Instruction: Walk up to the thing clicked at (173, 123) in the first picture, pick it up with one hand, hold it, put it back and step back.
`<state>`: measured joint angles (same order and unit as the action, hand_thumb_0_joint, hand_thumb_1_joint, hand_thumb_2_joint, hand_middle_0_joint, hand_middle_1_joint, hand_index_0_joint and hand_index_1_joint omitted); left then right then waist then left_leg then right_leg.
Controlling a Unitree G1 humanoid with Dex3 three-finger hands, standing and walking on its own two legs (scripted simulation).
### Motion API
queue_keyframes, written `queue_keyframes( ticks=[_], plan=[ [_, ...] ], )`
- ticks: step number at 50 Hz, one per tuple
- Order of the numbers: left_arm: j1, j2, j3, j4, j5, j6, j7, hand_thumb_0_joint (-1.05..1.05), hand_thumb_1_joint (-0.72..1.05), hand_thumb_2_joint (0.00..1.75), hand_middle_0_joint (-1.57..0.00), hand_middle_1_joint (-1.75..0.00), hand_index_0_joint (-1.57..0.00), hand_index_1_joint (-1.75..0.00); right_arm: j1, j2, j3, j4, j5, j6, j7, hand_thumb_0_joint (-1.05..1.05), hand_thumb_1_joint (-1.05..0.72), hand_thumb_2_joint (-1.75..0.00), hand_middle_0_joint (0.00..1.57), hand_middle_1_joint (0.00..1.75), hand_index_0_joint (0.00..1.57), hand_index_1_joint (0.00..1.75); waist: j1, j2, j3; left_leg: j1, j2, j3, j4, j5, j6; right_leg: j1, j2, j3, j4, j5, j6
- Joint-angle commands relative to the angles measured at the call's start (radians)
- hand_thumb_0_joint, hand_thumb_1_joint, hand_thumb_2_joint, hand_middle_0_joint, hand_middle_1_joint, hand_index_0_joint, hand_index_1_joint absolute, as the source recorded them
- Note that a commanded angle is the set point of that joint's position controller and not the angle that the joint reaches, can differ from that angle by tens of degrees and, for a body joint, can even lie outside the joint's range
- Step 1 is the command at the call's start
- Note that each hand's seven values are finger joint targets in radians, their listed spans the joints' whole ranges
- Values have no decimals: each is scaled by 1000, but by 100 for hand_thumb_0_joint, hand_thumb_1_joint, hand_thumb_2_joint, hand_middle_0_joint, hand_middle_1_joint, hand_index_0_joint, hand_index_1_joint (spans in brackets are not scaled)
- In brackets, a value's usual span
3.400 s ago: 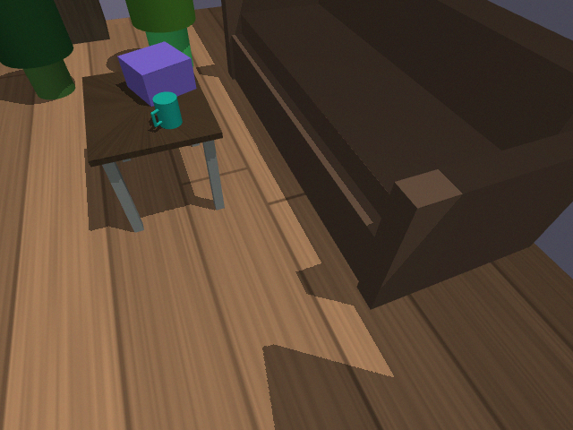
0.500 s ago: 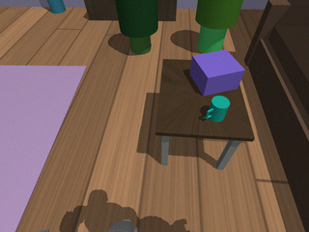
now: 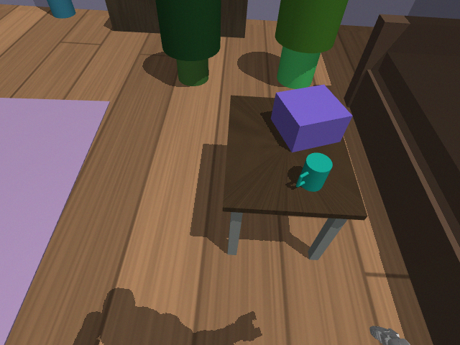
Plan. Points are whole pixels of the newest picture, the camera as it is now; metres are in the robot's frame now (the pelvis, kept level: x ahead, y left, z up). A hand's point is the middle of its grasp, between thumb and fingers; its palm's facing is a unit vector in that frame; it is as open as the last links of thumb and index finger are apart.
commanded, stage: walk up
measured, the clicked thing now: (311, 174) +0.68 -0.26 -0.26
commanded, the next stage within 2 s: stand in 0.78 s
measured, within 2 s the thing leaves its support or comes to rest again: neither
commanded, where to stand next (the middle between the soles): +0.07 -0.02 m, yaw -1 degrees
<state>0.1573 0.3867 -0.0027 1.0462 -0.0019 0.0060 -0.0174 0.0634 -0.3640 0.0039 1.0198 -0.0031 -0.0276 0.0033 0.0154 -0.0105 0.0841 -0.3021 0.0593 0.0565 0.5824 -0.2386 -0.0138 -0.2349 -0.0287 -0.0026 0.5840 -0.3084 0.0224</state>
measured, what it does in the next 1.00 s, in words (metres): stands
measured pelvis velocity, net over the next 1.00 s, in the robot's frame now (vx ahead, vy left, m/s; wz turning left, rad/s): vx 0.02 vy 0.00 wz -0.02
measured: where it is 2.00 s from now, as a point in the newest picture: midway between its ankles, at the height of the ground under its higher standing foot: outside the picture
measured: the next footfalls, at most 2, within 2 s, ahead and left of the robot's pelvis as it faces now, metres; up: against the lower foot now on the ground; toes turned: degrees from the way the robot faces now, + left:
none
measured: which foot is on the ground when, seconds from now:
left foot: down 0.00-1.00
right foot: down 0.00-1.00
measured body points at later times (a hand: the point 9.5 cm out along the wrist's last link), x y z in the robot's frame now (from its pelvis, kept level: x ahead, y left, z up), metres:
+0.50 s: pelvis +0.01 +0.00 +0.02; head +0.02 +0.01 +0.47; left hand +0.11 +0.30 -0.12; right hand +0.08 -0.31 -0.11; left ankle +0.05 +0.13 -0.73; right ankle +0.00 -0.14 -0.73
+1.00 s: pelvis +0.02 +0.00 +0.02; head +0.03 +0.00 +0.47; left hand +0.11 +0.30 -0.11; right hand +0.10 -0.30 -0.11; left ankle +0.05 +0.13 -0.73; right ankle +0.00 -0.14 -0.73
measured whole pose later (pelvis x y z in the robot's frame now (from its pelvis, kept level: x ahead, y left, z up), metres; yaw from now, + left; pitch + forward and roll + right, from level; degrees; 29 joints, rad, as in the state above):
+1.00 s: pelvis +0.02 +0.00 +0.02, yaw -1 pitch -2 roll +0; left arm 0.09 0.36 0.00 1.13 0.00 0.00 -0.01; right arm 0.07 -0.34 -0.01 1.15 -0.01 -0.02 0.01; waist -0.01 -0.01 0.05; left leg -0.15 0.05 0.09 0.33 -0.14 -0.02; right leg -0.09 -0.03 0.02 0.34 -0.20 0.03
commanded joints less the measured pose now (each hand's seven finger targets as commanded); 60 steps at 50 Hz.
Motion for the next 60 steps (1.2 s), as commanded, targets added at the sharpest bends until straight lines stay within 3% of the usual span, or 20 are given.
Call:
queue_keyframes(
  ticks=[1, 7, 15, 24, 38, 41, 44, 51, 56, 60],
  plan=[
    [-48, 214, 47, -30, 4, -32, 12, 0, 90, 90, -20, -30, -20, -30, -51, -225, -53, -24, 6, -21, -12, 0, -90, -90, 20, 30, 20, 30, -20, -14, -123, 138, 73, -96, -134, 69, 54, -20, -104, 127, -185, 192, -76],
    [-90, 198, 46, 0, 1, -27, 9, 0, 90, 90, -20, -30, -20, -30, -67, -217, -47, 25, 2, -19, -7, 0, -90, -90, 20, 30, 20, 30, -18, -21, -96, 169, 79, -93, -216, 58, 36, -12, -98, 126, -261, 123, -63],
    [-93, 189, 51, 26, 4, -23, 9, 0, 90, 90, -20, -30, -20, -30, -71, -212, -46, 54, -1, -24, -8, 0, -90, -90, 20, 30, 20, 30, -11, 2, -144, 209, 89, -76, -254, 160, 27, 76, -95, 101, -277, 239, -49],
    [-108, 177, 52, 30, 9, -15, 8, 0, 90, 90, -20, -30, -20, -30, -52, -211, -51, 63, -7, -21, -10, 0, -90, -90, 20, 30, 20, 30, -20, 16, -105, 166, 95, -94, -305, 28, 27, 63, -80, 97, -291, 154, -47],
    [-108, 173, 53, 21, 9, -16, 11, 0, 90, 90, -20, -30, -20, -30, -36, -212, -59, 63, -6, -17, -12, 0, -90, -90, 20, 30, 20, 30, -29, 16, -129, 214, 95, -71, -279, 124, 28, 64, -84, 100, -283, 235, -43],
    [-106, 182, 49, 25, 8, -33, 18, 0, 90, 90, -20, -30, -20, -30, -37, -196, -53, 69, -4, -8, -7, 0, -90, -90, 20, 30, 20, 30, -29, 19, -131, 227, 101, -77, -284, 209, 20, 84, -101, 100, -299, 253, -38],
    [-109, 182, 48, 28, 8, -35, 19, 0, 90, 90, -20, -30, -20, -30, -32, -198, -52, 75, -4, -7, -8, 0, -90, -90, 20, 30, 20, 30, -30, 17, -142, 248, 103, -73, -282, 232, 22, 97, -105, 97, -301, 275, -36],
    [-105, 184, 44, 30, 9, -35, 21, 0, 90, 90, -20, -30, -20, -30, -37, -192, -50, 80, -5, -3, -4, 0, -90, -90, 20, 30, 20, 30, -30, 0, -104, 228, 97, -79, -308, 184, 14, 88, -101, 88, -322, 222, -33],
    [-103, 186, 44, 31, 8, -37, 24, 0, 90, 90, -20, -30, -20, -30, -43, -192, -50, 80, -4, -3, -2, 0, -90, -90, 20, 30, 20, 30, -28, -1, -113, 242, 99, -80, -304, 202, 17, 98, -107, 87, -324, 242, -32],
    [-106, 188, 44, 28, 9, -37, 24, 0, 90, 90, -20, -30, -20, -30, -41, -192, -51, 79, -7, -1, -1, 0, -90, -90, 20, 30, 20, 30, -29, 0, -102, 233, 96, -83, -312, 157, 16, 86, -106, 88, -335, 189, -34]
  ],
)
